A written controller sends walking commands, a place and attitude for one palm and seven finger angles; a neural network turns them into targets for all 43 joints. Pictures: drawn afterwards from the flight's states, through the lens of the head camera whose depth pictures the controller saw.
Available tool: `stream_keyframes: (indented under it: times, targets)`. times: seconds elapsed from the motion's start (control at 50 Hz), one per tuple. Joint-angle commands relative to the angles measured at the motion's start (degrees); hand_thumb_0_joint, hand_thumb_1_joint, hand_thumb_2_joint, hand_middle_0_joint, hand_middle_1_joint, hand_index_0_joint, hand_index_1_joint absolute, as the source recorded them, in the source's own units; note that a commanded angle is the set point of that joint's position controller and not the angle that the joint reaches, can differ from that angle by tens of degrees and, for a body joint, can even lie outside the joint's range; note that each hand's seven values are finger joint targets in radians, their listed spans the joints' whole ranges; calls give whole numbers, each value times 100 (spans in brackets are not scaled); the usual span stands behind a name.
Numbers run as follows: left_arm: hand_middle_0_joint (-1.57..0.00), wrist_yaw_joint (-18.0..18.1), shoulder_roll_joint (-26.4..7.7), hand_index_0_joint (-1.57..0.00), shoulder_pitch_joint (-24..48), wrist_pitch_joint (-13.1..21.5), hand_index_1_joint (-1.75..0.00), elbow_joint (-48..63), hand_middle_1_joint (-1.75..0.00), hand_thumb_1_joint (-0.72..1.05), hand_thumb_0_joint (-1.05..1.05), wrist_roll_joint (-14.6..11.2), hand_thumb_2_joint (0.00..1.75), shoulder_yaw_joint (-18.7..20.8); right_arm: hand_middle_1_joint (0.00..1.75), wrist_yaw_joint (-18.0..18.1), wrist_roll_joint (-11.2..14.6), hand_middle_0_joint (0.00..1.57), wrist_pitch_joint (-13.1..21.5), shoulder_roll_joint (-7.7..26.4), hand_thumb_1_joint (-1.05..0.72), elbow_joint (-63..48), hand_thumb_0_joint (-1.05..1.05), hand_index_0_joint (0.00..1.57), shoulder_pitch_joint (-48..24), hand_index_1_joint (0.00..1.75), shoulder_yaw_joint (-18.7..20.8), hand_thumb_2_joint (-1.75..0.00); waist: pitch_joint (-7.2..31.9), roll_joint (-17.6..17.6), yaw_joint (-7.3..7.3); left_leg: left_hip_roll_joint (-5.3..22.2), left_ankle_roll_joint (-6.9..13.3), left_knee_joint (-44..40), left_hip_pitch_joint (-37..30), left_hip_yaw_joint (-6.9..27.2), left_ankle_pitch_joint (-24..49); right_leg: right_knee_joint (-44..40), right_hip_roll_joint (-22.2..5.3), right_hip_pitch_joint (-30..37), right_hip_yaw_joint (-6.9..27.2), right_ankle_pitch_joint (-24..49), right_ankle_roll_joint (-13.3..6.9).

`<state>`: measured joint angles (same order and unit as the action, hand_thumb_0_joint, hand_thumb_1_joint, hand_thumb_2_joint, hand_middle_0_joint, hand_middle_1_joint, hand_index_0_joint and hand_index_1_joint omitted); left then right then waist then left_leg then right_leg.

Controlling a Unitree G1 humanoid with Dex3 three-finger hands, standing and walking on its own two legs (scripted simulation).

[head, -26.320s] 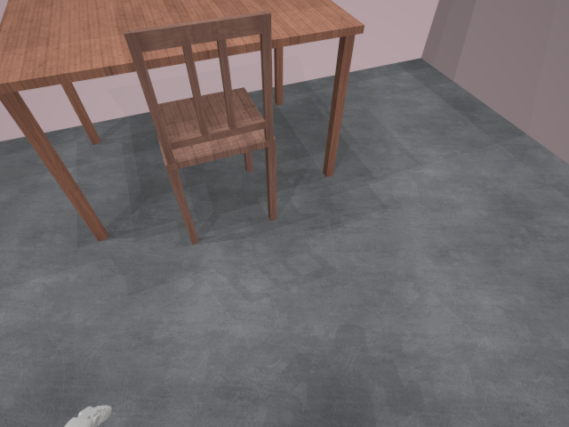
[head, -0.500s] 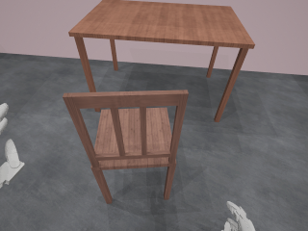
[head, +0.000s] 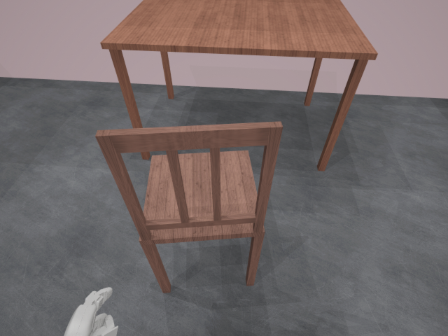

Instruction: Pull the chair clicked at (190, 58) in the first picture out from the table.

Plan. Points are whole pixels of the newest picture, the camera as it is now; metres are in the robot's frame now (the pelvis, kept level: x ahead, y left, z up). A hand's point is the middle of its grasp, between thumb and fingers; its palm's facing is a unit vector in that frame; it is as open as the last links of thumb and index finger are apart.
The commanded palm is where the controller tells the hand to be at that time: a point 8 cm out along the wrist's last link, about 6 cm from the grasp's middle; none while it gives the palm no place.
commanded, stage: let the arm hang, fingers relaxed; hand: left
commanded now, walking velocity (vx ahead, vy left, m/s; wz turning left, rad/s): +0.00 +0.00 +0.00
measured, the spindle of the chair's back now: (179, 189) +0.47 +0.14 -0.06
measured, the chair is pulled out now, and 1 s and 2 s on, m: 0.60 0.60 0.60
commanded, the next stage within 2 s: look to check the result in 0.90 s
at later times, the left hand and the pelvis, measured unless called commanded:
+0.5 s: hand out of the picture -0.04 +0.14 -0.15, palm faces +0.06 -0.98 -0.20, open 7.3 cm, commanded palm none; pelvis +0.04 -0.03 +0.02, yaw +1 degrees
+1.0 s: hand out of the picture +0.06 +0.12 -0.16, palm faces +0.06 -0.98 -0.19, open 7.3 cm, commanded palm none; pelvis +0.05 -0.05 +0.02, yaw +1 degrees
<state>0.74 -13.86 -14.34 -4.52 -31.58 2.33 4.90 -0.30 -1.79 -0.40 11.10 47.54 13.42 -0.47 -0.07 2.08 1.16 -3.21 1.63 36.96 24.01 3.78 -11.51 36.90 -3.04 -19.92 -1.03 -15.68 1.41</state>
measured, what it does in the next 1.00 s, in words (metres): shifts its weight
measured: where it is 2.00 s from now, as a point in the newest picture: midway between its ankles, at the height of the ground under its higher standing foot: outside the picture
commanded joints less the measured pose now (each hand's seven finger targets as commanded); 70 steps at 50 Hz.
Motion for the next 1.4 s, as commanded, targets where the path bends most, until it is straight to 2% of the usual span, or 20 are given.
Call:
stream_keyframes:
  times: [0.0, 0.02, 0.06, 0.08, 0.12, 0.2, 0.34, 0.46, 0.5, 0.68, 0.74, 0.76, 0.94, 0.98, 1.04, 1.06, 1.14, 1.18, 1.24, 1.38]
  targets:
    - [-20, -6, -586, -20, -475, 260, -30, -675, -30, 90, 0, -57, 90, -181, 30, 52, -13, 20, 77, 790, -90, -169, 0, 20, 347, 30, 254, -90, -247, 321, -128, 634, 226, -1723, 86, 1194, -2084, -787, 38, -32, 302, -1259, -385]
    - [-20, 4, -516, -20, -702, 287, -30, -1006, -30, 90, 0, -61, 90, -208, 30, 76, 2, 20, 98, 755, -90, -82, 0, 20, 325, 30, 267, -90, -208, 736, -230, 707, 264, -1967, 215, 1291, -2174, -683, 135, 281, 214, -863, -330]
    - [-20, 15, -469, -20, -981, 344, -30, -1542, -30, 90, 0, -71, 90, -265, 30, 130, 48, 20, 111, 680, -90, 55, 0, 20, 304, 30, 269, -90, -201, 708, -316, 693, 286, -1925, 119, 1187, -1827, -878, 142, 565, 248, -365, -364]
    - [-20, 37, -275, -20, -1078, 367, -30, -1735, -30, 90, 0, -72, 90, -213, 30, 157, 28, 20, 118, 544, -90, 139, 0, 20, 397, 30, 282, -90, -75, 1032, -285, 659, 265, -1876, -36, 1126, -1778, -999, 96, 610, 314, -317, -390]
    - [-20, 39, -247, -20, -1137, 392, -30, -2077, -30, 90, 0, -116, 90, -304, 30, 191, 61, 20, 111, 437, -90, 311, 0, 20, 594, 30, 259, -90, -13, 1090, -216, 628, 220, -1754, -338, 1006, -1553, -1154, 29, 563, 316, -210, -432]
    - [-20, 55, -74, -20, -1256, 428, -30, -2548, -30, 90, 0, -153, 90, -437, 30, 251, 110, 20, 94, 325, -90, 583, 0, 20, 946, 30, 228, -90, -86, 383, -110, 650, 220, -1467, -733, 889, -831, -1450, -92, 437, 357, -29, -479]
    - [-20, 109, 54, -20, -1434, 450, -30, -2957, -30, 90, 0, -203, 90, -528, 30, 289, 151, 20, 112, 258, -90, 954, 0, 20, 1171, 30, 170, -90, -181, -284, -92, 659, 206, -1238, -927, 704, -33, -1503, -179, 448, 347, 162, -496]
    - [-20, 144, 74, -20, -1362, 437, -30, -3001, -30, 90, 0, -211, 90, -534, 30, 281, 143, 20, 98, 168, -90, 1168, 0, 20, 1054, 30, 140, -90, -609, -378, -157, 591, 192, -1214, -722, 574, 37, -1579, -199, 359, 388, 76, -536]
    - [-20, 159, 92, -20, -1287, 444, -30, -2963, -30, 90, 0, -212, 90, -511, 30, 271, 128, 20, 100, 99, -90, 1221, 0, 20, 1064, 30, 130, -90, -513, -528, -139, 551, 154, -1135, -815, 489, 144, -1590, -260, 376, 431, 68, -546]
    - [-20, 164, 71, -20, -876, 409, -30, -2774, -30, 90, 0, -223, 90, -413, 30, 285, 99, 20, 85, -7, -90, 1257, 0, 20, 1042, 30, 132, -90, -774, 33, -184, 547, 130, -1210, -554, 490, 241, -1579, -209, 527, 395, 135, -570]
    - [-20, 149, 59, -20, -759, 415, -30, -2699, -30, 90, 0, -228, 90, -386, 30, 290, 96, 20, 86, 11, -90, 1232, 0, 20, 1090, 30, 147, -90, -529, -226, -158, 534, 116, -1161, -665, 486, 210, -1599, -218, 647, 405, 140, -582]
    - [-20, 146, 50, -20, -741, 405, -30, -2678, -30, 90, 0, -228, 90, -385, 30, 292, 100, 20, 71, -1, -90, 1220, 0, 20, 1065, 30, 162, -90, -736, -220, -183, 533, 124, -1188, -589, 460, 135, -1672, -207, 571, 372, 80, -591]
    - [-20, 143, 54, -20, -688, 421, -30, -2593, -30, 90, 0, -236, 90, -364, 30, 301, 104, 20, 107, 92, -90, 1195, 0, 20, 1093, 30, 170, -90, -283, -170, -137, 601, 119, -1207, -908, 526, 354, -1555, -185, 707, 361, 279, -576]
    - [-20, 147, 51, -20, -698, 411, -30, -2615, -30, 90, 0, -228, 90, -367, 30, 309, 108, 20, 105, 89, -90, 1209, 0, 20, 1056, 30, 168, -90, -525, -2, -149, 628, 137, -1266, -750, 564, 319, -1570, -148, 677, 353, 300, -562]
    - [-20, 149, 83, -20, -769, 438, -30, -2640, -30, 90, 0, -233, 90, -369, 30, 315, 116, 20, 120, 100, -90, 1213, 0, 20, 1077, 30, 164, -90, -247, -261, -140, 627, 132, -1201, -950, 522, 444, -1567, -182, 786, 364, 436, -565]
    - [-20, 149, 89, -20, -730, 429, -30, -2654, -30, 90, 0, -228, 90, -379, 30, 320, 122, 20, 107, 73, -90, 1228, 0, 20, 1030, 30, 175, -90, -492, -207, -143, 619, 131, -1218, -865, 508, 434, -1625, -156, 702, 362, 439, -574]
    - [-20, 153, 126, -20, -810, 438, -30, -2681, -30, 90, 0, -230, 90, -379, 30, 324, 119, 20, 111, 89, -90, 1229, 0, 20, 1043, 30, 172, -90, -348, -192, -118, 626, 120, -1206, -977, 514, 313, -1625, -171, 668, 385, 290, -561]
    - [-20, 157, 126, -20, -829, 431, -30, -2702, -30, 90, 0, -221, 90, -385, 30, 322, 122, 20, 100, 65, -90, 1250, 0, 20, 992, 30, 171, -90, -579, -95, -127, 630, 124, -1238, -869, 513, 256, -1669, -166, 585, 387, 255, -559]
    - [-20, 153, 151, -20, -856, 441, -30, -2726, -30, 90, 0, -221, 90, -384, 30, 320, 120, 20, 103, 75, -90, 1250, 0, 20, 1000, 30, 178, -90, -421, -243, -115, 613, 122, -1216, -967, 517, 181, -1680, -176, 594, 406, 171, -558]
    - [-20, 158, 132, -20, -902, 440, -30, -2731, -30, 90, 0, -213, 90, -382, 30, 319, 121, 20, 107, 75, -90, 1270, 0, 20, 995, 30, 172, -90, -581, -101, -136, 640, 139, -1301, -807, 554, 114, -1673, -142, 612, 393, 192, -542]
